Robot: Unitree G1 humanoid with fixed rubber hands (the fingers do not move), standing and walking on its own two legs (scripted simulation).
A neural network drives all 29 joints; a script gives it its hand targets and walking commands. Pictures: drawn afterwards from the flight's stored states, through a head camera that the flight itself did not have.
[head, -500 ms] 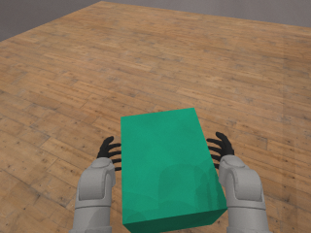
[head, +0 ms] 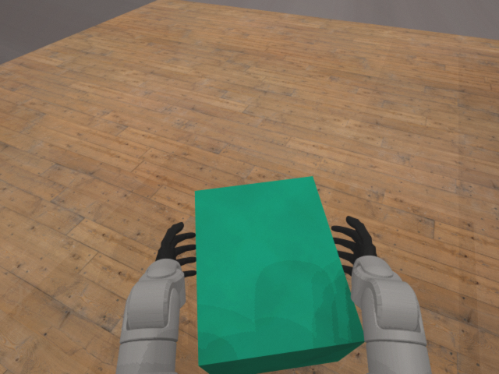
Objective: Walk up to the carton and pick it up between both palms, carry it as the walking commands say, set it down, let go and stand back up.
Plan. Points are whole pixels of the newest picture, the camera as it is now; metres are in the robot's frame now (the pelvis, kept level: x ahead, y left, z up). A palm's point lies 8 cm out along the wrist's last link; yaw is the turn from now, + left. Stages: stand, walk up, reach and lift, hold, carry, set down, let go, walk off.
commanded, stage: carry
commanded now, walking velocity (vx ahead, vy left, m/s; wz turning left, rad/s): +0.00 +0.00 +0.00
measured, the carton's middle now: (266, 275) +0.30 +0.01 -0.03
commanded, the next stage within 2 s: hold in 0.58 s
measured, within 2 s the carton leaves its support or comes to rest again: neither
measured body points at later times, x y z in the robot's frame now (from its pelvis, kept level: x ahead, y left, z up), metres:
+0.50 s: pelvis +0.00 +0.00 +0.00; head -0.01 -0.01 +0.45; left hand +0.29 +0.16 +0.04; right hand +0.30 -0.15 +0.04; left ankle +0.00 +0.03 -0.72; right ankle +0.07 -0.17 -0.72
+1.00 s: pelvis +0.00 -0.05 +0.01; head -0.08 -0.05 +0.46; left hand +0.30 +0.11 +0.06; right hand +0.32 -0.20 +0.08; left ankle +0.00 +0.03 -0.72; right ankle +0.08 -0.18 -0.72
